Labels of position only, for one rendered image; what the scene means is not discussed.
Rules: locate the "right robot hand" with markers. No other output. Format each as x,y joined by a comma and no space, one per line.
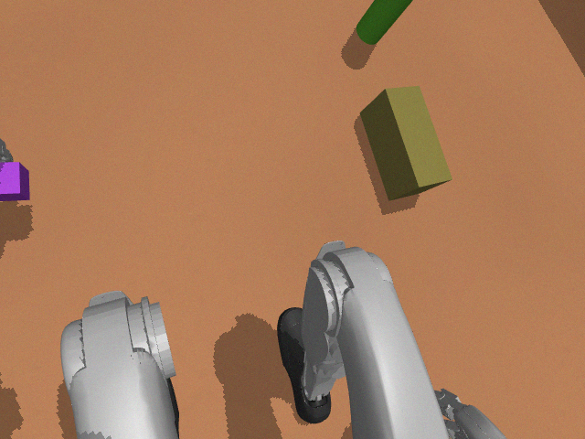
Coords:
470,423

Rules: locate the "right robot foot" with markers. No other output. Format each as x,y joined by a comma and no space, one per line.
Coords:
292,352

